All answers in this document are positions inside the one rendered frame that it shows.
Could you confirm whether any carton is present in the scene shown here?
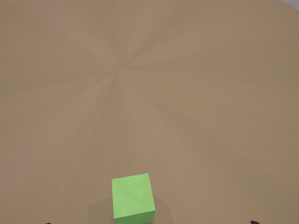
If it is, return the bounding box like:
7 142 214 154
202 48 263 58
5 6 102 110
111 173 156 224

